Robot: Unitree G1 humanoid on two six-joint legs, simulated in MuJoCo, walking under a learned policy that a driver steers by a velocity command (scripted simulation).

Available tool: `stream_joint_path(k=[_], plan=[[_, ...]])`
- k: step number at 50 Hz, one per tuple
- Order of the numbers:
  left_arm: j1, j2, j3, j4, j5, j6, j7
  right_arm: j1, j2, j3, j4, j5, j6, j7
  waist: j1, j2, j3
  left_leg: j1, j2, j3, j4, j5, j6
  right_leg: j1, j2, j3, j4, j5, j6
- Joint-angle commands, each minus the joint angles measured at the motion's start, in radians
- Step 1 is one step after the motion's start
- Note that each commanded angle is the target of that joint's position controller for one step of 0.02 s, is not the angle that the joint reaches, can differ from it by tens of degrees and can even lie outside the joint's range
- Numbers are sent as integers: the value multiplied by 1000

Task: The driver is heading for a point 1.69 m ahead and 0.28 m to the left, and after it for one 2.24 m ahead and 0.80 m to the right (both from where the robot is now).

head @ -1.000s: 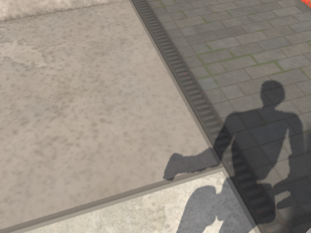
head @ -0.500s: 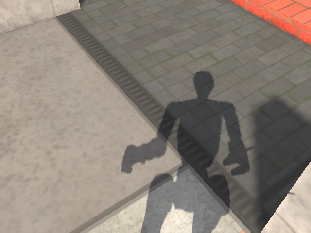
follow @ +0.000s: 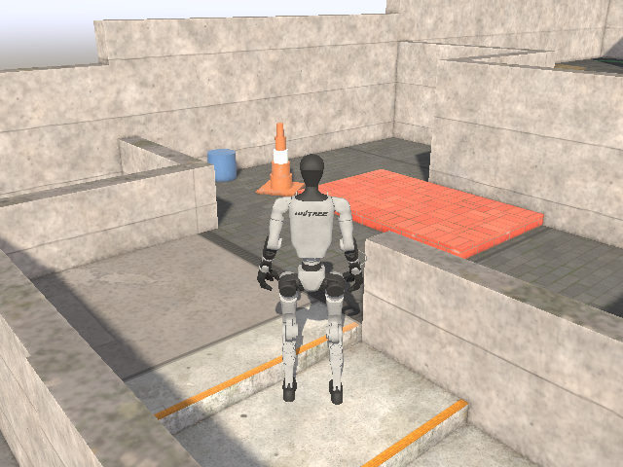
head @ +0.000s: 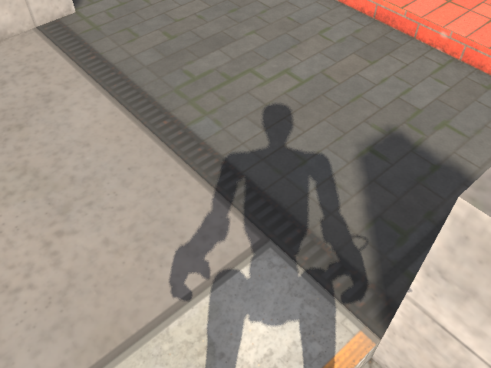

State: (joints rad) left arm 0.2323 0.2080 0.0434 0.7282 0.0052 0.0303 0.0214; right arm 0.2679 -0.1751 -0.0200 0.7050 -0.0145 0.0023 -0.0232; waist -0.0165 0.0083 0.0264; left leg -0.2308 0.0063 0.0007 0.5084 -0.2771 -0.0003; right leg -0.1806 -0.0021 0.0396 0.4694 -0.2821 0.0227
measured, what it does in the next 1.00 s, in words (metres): walks ahead: left foot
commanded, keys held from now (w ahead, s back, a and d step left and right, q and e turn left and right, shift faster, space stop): no key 0.54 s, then w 0.34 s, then w+q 0.12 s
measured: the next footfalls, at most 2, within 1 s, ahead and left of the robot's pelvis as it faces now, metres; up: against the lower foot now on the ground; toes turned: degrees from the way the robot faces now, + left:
left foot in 0.86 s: +0.05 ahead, +0.10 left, +0.00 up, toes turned -1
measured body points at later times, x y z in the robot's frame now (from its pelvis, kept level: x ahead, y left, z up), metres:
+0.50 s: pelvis +0.00 -0.04 +0.00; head +0.01 -0.04 +0.45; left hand +0.05 +0.19 -0.15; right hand +0.00 -0.29 -0.15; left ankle +0.00 +0.12 -0.74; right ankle -0.02 -0.13 -0.74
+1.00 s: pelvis +0.10 +0.03 +0.00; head +0.09 +0.05 +0.45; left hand +0.20 +0.26 -0.15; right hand -0.01 -0.20 -0.13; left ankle +0.01 +0.10 -0.74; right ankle +0.04 -0.11 -0.55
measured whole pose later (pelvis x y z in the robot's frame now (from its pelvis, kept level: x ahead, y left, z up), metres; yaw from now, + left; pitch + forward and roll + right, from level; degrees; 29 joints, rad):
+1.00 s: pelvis +0.10 +0.03 +0.00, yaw +1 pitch +2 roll -2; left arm 0.23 0.22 0.04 0.91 -0.03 -0.06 -0.01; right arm 0.55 -0.16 -0.02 1.06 -0.01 -0.05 0.01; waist -0.06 -0.03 -0.06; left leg -0.12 -0.04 -0.02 0.49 -0.40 0.08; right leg -0.70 -0.01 0.00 1.65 -0.37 0.00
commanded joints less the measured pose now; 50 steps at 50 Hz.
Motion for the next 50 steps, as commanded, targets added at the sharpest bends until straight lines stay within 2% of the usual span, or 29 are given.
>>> stream_joint_path(k=[1,2,4,8,19,22,27,28,29,30,31,32,33,34,35,37,38,39,40,41,42,43,44,45,46,47,48,49,50], plan=[[66,65,21,-13,14,-13,-10,31,-107,-39,-23,-11,-33,18,26,-87,-76,-1,30,-42,-74,56,12,71,-72,64,-21,249,-51],[45,64,18,-16,20,-16,-12,9,-94,-39,-22,-7,-21,16,25,-78,-40,-14,25,-36,-73,41,7,27,-66,64,-28,201,-50],[26,55,11,-12,18,-29,-15,31,-83,-42,-14,-9,1,5,12,-99,3,-12,16,-26,-67,26,-2,-43,-62,66,-42,125,-45],[17,55,1,13,17,-47,-10,77,-96,-53,29,-2,7,-17,-1,-75,44,9,19,-29,-65,39,-12,-111,-55,73,-57,53,-32],[69,40,-12,132,8,-59,-4,149,-101,-63,155,7,20,-35,-1,-30,31,42,31,-29,-64,98,-37,-90,-37,61,-73,139,-49],[82,31,-12,162,6,-58,-6,149,-103,-63,182,10,24,-38,-2,-34,25,46,38,-31,-67,129,-39,-73,-31,59,-75,197,-50],[104,39,-10,205,5,-54,-6,165,-97,-59,233,13,31,-39,-3,-24,21,47,41,-26,-76,146,-39,-47,-23,47,-79,243,-50],[116,39,-10,216,5,-51,-2,179,-89,-58,248,12,33,-41,-4,-32,4,53,26,-5,-68,73,-39,-42,-17,45,-92,145,-56],[117,57,-4,218,-1,-45,3,177,-91,-59,254,17,36,-44,0,-49,14,31,-3,29,-29,-46,-33,-54,-14,56,-108,-41,-77],[119,84,4,216,-8,-41,8,161,-93,-60,251,22,35,-48,9,-77,39,-16,-30,60,26,-160,-22,-81,-29,95,-142,-279,-110],[134,106,11,214,-13,-40,11,142,-90,-58,243,23,28,-50,22,-116,79,-88,-41,75,92,-220,-12,-104,-78,173,-197,-461,-149],[162,134,21,217,-18,-42,14,117,-73,-50,230,24,15,-49,41,-168,115,-185,-38,72,185,-216,-2,-85,-158,298,-256,-561,-201],[195,158,30,226,-21,-47,17,91,-58,-43,220,29,-3,-44,58,-206,140,-233,-12,38,308,-197,12,-103,-245,435,-315,-593,-266],[202,162,34,232,-17,-55,23,78,-64,-43,214,40,-22,-37,61,-209,166,-313,17,5,430,-212,27,-88,-306,513,-348,-554,-315],[211,152,34,238,-7,-68,22,63,-77,-46,209,51,-39,-28,65,-191,174,-403,42,-28,546,-263,39,-33,-340,538,-359,-452,-340],[171,113,26,230,-14,-77,19,109,-78,-45,225,53,-59,-10,19,-150,144,-448,86,-55,598,-278,68,53,-314,448,-334,-280,-304],[113,102,23,211,-20,-71,18,125,-88,-47,233,47,-69,-3,-7,-110,119,-346,89,-36,494,-258,80,20,-262,334,-327,-167,-258],[40,105,21,187,-22,-61,17,151,-75,-44,250,38,-76,4,-41,-94,98,-169,68,8,324,-219,85,-70,-185,201,-295,-52,-219],[15,122,23,183,-23,-50,19,218,-69,-54,280,29,-81,9,-88,-99,68,6,22,65,168,-91,73,-138,-125,119,-197,72,-203],[-4,151,26,176,-25,-47,24,322,-86,-72,319,19,-77,10,-148,-97,31,153,-45,131,39,30,54,-181,-92,72,-45,308,-196],[-34,142,21,152,-46,-49,20,435,-127,-87,344,7,-74,10,-201,11,-17,282,-12,19,-141,44,83,-229,-43,25,212,452,-149],[-77,69,0,118,-12,-68,5,566,-217,-101,377,5,-68,5,-214,309,-69,477,225,-333,-242,328,114,-421,47,-22,581,48,-75],[-28,-9,-15,142,36,-104,-28,481,-107,-41,354,23,-54,10,-86,252,-43,483,262,-363,-47,992,81,-604,51,12,906,-220,-52],[163,-33,-10,194,-16,-124,-47,489,-139,-41,335,8,-54,16,-34,292,-129,432,346,-525,-91,940,195,-612,85,118,1031,-189,-59],[181,5,-3,164,-62,-126,-41,423,-226,-60,326,6,-59,25,5,252,-64,397,429,-713,-244,409,356,-738,28,40,1147,-188,-25],[-24,43,-1,115,-66,-123,-37,340,-164,-44,323,16,-56,31,-31,96,103,302,403,-624,-298,101,350,-897,-40,18,1219,-136,-17],[-128,18,-10,91,-51,-115,-30,320,-104,-18,323,-1,-56,35,-46,17,149,239,323,-543,-308,-26,304,-954,-52,-16,1306,-98,-16],[-128,-2,-18,81,-30,-115,-29,341,-82,-7,330,2,-57,37,-40,10,171,226,270,-485,-290,43,277,-1015,-50,-45,1365,-72,-9],[-114,-24,-28,71,-17,-118,-39,379,-52,3,345,6,-49,35,-33,14,161,227,238,-431,-263,116,251,-1061,-55,-57,1408,-53,-13]])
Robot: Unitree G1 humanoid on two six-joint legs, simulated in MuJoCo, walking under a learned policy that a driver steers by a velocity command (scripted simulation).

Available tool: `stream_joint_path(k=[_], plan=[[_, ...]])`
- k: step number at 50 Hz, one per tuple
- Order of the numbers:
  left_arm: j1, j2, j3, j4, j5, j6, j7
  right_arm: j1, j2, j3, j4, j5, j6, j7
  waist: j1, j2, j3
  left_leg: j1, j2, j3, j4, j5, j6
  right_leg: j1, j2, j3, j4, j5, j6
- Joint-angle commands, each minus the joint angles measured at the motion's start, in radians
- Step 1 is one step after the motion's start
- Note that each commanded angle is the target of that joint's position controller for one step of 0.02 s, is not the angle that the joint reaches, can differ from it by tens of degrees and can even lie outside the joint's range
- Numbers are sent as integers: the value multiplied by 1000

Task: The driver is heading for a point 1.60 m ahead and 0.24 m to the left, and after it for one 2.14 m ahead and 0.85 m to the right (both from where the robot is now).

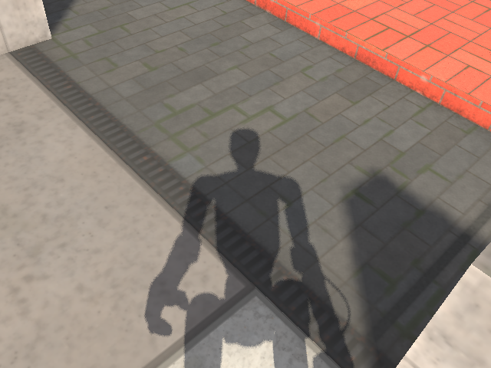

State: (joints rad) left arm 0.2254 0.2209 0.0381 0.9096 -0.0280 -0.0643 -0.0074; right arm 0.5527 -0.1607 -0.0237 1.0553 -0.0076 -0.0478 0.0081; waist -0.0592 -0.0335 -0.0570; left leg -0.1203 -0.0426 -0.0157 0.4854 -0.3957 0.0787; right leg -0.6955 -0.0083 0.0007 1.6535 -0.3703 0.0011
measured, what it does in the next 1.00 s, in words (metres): climbs: right foot 0.12 m higher, then left foot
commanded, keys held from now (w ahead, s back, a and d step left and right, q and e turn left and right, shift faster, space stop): w+q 0.44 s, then w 0.16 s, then w+e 0.40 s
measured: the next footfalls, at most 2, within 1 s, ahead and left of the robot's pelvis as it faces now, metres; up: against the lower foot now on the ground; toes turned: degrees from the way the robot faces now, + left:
right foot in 0.28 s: +0.36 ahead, -0.09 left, +0.12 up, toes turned +6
left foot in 0.78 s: +0.48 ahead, +0.26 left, +0.12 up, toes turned +21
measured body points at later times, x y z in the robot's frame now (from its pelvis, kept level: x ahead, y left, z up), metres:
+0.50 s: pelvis +0.26 +0.01 +0.11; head +0.26 +0.01 +0.56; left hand +0.23 +0.27 -0.03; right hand +0.49 -0.20 +0.02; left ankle +0.19 +0.09 -0.45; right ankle +0.32 -0.10 -0.61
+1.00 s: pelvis +0.48 +0.15 +0.13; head +0.50 +0.17 +0.58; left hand +0.53 +0.45 +0.01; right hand +0.59 -0.10 +0.01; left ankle +0.44 +0.25 -0.61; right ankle +0.53 +0.00 -0.52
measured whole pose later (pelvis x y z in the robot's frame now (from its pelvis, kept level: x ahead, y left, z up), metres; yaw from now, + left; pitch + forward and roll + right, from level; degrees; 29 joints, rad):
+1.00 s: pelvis +0.48 +0.15 +0.13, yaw +12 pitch +2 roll +1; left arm 0.20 0.29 0.08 0.88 -0.04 -0.06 -0.01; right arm 0.33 -0.24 -0.06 0.83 -0.01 -0.10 0.01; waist -0.03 -0.04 0.00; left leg -0.16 0.02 0.17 0.34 -0.21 0.02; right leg -0.63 -0.10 0.04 1.18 -0.23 -0.02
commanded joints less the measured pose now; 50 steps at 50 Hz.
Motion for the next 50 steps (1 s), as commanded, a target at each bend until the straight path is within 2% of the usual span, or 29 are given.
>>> stream_joint_path(k=[1,5,8,9,10,11,12,13,14,15,16,17,18,19,20,21,23,25,27,30,33,36,38,39,40,41,42,45,50], plan=[[-99,-61,-35,-121,17,-26,-21,116,-41,16,5,-2,9,-4,16,72,238,69,257,-362,-234,263,149,-550,-59,-32,238,48,4],[-240,-91,-74,-236,28,-37,-22,157,-48,26,-4,-11,25,-40,-12,130,223,-65,209,-325,-290,303,151,-570,-63,-112,178,124,41],[-481,-64,-87,-397,25,-64,-23,248,-36,31,17,25,27,-73,-51,135,229,16,219,-343,-345,428,129,-552,-84,-125,-164,167,43],[-543,-59,-98,-429,27,-70,-33,258,-52,24,2,29,30,-84,-69,133,214,-30,217,-315,-443,494,139,-386,-56,-199,-376,159,32],[-548,-98,-101,-446,21,-69,-38,198,-55,28,-23,26,26,-86,-27,175,194,-146,216,-277,-495,664,137,-110,-14,-237,-516,110,5],[-473,-55,-76,-435,16,-68,-33,197,-97,23,-23,17,13,-81,26,256,102,-111,219,-247,-427,1021,131,85,58,-270,-519,98,-21],[-298,15,-35,-413,0,-63,-20,166,-155,16,-37,2,4,-67,140,389,-35,0,248,-229,-290,1495,112,261,108,-231,-499,47,-56],[-127,118,6,-394,-19,-49,-6,104,-218,-3,-51,0,1,-59,265,444,-139,89,244,-201,-99,1809,82,401,98,-138,-610,33,-105],[63,191,37,-353,-13,-39,7,-17,-247,-24,-92,1,-9,-61,378,427,-227,-16,218,-240,171,1736,41,629,-14,98,-730,-9,-169],[224,301,69,-284,47,-40,6,26,-88,-1,-143,9,-42,-55,312,-56,-496,-321,42,-221,578,1059,24,1021,-306,636,-995,-242,-300],[195,265,47,-268,58,-30,27,22,-43,0,-139,-9,-73,-16,265,-372,-555,-439,-99,-299,976,173,5,990,-436,1118,-1371,-254,-354],[100,157,25,-245,32,-23,34,-27,-60,-26,-157,8,-72,9,211,-252,-356,-571,-68,-293,1248,116,-3,799,-457,1061,-1425,-274,-331],[29,73,5,-204,6,-15,29,-145,-11,-11,-227,23,-55,11,152,-139,-138,-642,-15,-173,1378,125,8,592,-435,823,-1387,-249,-272],[-26,-53,-24,-137,25,-20,12,-206,4,-3,-272,24,-28,5,83,-1,2,-679,40,-109,1432,163,37,386,-402,571,-1314,-210,-226],[-21,-104,-34,-84,56,-30,1,-221,-3,-3,-301,30,-7,-3,54,3,61,-646,82,-102,1421,192,52,305,-353,419,-1292,-82,-188],[-10,-123,-35,-38,64,-34,-7,-188,-10,3,-314,41,8,0,19,15,79,-634,100,-117,1394,171,79,301,-311,294,-1305,-24,-160],[25,-95,-21,30,33,-50,-9,-192,34,27,-343,50,20,0,-7,10,116,-632,107,-150,1207,184,105,312,-263,126,-1374,94,-124],[10,-28,-3,43,20,-58,2,-251,-17,21,-377,37,21,-2,-19,18,147,-634,120,-172,940,217,68,329,-245,40,-1453,180,-134],[5,53,14,37,37,-72,15,-281,-74,8,-391,10,25,7,-18,-10,119,-618,110,-122,801,298,24,359,-239,-40,-1502,291,-165],[6,154,41,20,28,-71,34,-395,-93,13,-421,28,18,23,3,15,93,-495,152,-27,489,310,-24,373,-243,-108,-1541,277,-172],[83,210,52,29,-1,-58,20,-544,-121,12,-452,41,0,36,76,-1,122,-453,160,27,256,249,-38,487,-278,-51,-1555,205,-181],[158,220,55,53,-8,-27,-1,-589,-153,-2,-456,35,-16,43,109,-27,137,-398,111,67,71,218,-33,599,-297,-17,-1470,217,-171],[152,209,46,55,-1,-16,-9,-389,-220,-45,-390,31,-23,34,6,-29,29,-96,49,92,-1,235,-1,561,-235,-54,-1231,441,-133],[120,167,32,31,8,-21,-11,-211,-290,-78,-351,23,-24,19,-77,5,-93,166,144,-15,19,241,35,418,-171,-99,-982,394,-92],[164,26,-5,-16,17,-38,-17,-111,-414,-102,-344,-7,-16,3,-68,266,-225,491,431,-444,-78,143,169,41,-30,-126,-588,-5,-13],[147,58,7,-11,-8,-51,-10,-97,-353,-87,-335,-12,-27,0,-68,231,-276,438,495,-651,-202,132,208,-52,-12,43,-364,-164,-8],[100,114,28,-26,-30,-53,-7,-160,-283,-66,-339,-10,-36,4,-44,176,-169,345,463,-498,-192,197,165,-109,-59,91,-294,-98,-22],[56,108,42,-40,-17,-29,7,-297,-152,-37,-334,-1,-58,14,35,173,-37,126,341,-172,-248,317,95,-42,-136,88,-391,104,-23],[-13,50,37,-100,-12,16,-6,-269,-170,-54,-282,-6,-75,-17,60,101,70,70,338,-4,-325,456,95,-70,-136,95,-511,187,-24]])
